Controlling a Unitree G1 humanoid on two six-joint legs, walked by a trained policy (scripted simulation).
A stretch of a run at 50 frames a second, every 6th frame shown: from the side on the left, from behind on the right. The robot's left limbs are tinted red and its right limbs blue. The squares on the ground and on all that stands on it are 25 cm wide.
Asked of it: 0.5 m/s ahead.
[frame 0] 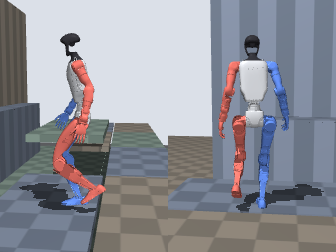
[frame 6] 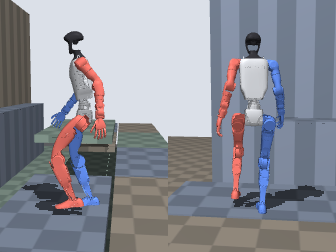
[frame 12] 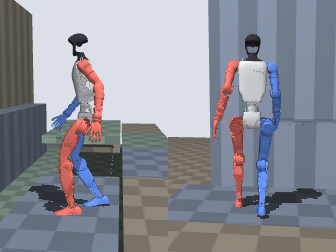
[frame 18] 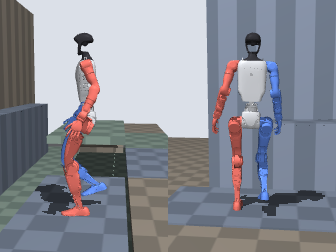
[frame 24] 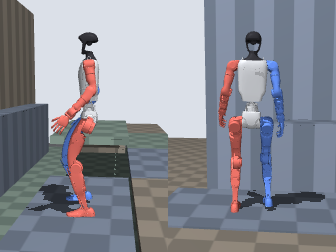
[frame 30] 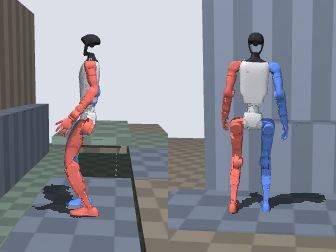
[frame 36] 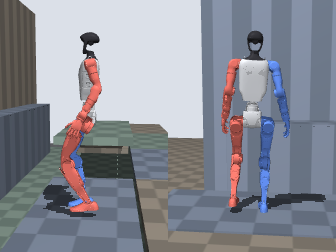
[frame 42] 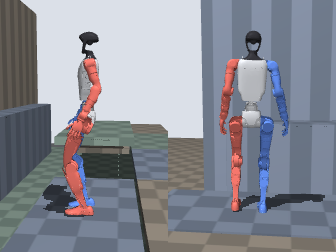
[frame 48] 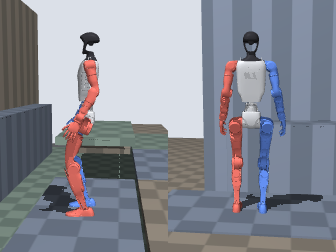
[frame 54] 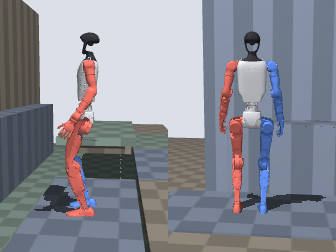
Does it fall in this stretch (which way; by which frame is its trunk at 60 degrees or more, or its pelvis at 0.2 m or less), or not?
no
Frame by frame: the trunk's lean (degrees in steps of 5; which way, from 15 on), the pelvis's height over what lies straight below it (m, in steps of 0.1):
0: 10, 0.8
6: 10, 0.8
12: 5, 0.8
18: 5, 0.8
24: 0, 0.8
30: 5, 0.8
36: 5, 0.8
42: 0, 0.8
48: 5, 0.8
54: 5, 0.8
